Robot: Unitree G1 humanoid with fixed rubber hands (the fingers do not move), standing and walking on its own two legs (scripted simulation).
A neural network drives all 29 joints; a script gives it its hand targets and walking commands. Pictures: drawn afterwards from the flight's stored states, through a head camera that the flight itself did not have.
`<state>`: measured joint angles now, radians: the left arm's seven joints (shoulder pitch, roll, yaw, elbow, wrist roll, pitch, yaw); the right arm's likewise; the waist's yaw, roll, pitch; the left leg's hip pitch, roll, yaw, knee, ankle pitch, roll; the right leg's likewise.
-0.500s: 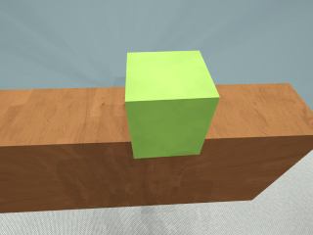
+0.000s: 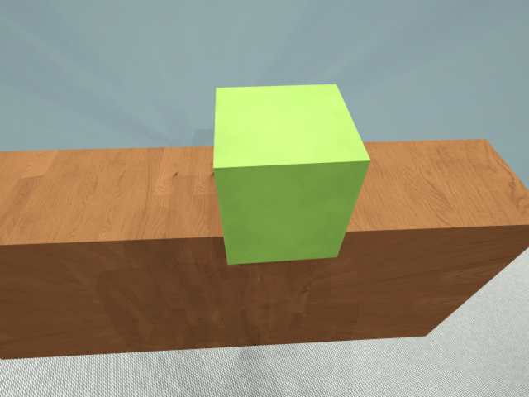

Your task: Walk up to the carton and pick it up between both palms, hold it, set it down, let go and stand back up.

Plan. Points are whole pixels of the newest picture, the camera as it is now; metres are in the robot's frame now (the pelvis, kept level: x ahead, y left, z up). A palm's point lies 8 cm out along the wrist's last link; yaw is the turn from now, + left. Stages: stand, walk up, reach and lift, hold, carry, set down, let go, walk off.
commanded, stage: stand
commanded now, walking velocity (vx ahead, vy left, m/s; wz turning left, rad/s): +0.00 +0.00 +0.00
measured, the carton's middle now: (280, 177) +0.45 -0.03 +0.06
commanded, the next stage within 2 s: reach and lift in 0.26 s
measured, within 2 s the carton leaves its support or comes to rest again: neither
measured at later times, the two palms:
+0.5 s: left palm (131, 370) +0.19 +0.23 -0.14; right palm (398, 382) +0.16 -0.23 -0.14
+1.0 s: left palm (149, 354) +0.20 +0.19 -0.08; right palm (409, 367) +0.17 -0.23 -0.09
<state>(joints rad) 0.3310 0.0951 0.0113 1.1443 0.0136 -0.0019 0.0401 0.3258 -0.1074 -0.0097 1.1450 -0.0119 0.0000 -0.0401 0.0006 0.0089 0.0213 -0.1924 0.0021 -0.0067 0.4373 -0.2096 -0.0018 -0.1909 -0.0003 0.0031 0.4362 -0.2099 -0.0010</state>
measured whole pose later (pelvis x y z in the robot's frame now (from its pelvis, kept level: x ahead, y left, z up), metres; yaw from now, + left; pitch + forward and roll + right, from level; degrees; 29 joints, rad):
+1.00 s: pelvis +0.00 -0.02 +0.01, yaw +1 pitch +5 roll +0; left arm 0.00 0.15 -0.02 0.45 -0.06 0.57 0.06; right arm 0.09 -0.18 0.00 0.57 0.11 0.35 -0.02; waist -0.01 -0.01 -0.02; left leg -0.28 0.04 0.00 0.32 -0.13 -0.03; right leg -0.28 0.02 -0.02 0.33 -0.14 -0.02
